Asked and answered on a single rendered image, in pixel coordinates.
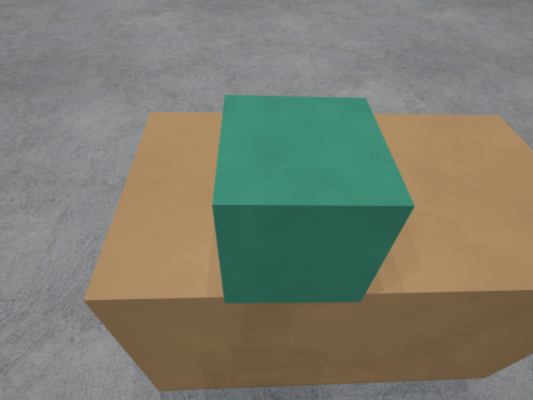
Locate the carton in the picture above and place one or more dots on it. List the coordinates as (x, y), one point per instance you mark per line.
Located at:
(307, 200)

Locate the pedestal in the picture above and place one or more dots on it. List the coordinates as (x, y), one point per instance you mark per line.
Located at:
(453, 298)

